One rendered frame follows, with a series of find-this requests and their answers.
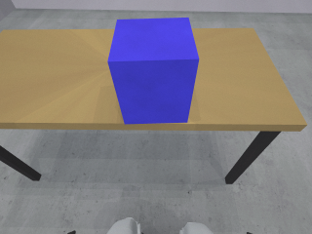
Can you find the robot left thigh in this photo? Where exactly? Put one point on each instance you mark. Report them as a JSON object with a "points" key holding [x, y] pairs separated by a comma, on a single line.
{"points": [[125, 226]]}

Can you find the robot thigh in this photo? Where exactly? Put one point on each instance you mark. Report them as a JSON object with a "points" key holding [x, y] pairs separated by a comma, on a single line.
{"points": [[125, 226], [195, 228]]}

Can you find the carton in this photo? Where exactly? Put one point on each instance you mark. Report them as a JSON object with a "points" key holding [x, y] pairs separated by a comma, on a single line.
{"points": [[153, 64]]}

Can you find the robot right thigh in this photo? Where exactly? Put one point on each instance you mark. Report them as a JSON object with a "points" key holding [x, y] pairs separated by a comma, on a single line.
{"points": [[195, 228]]}

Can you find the table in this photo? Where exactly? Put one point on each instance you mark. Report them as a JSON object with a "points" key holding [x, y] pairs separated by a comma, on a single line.
{"points": [[59, 79]]}

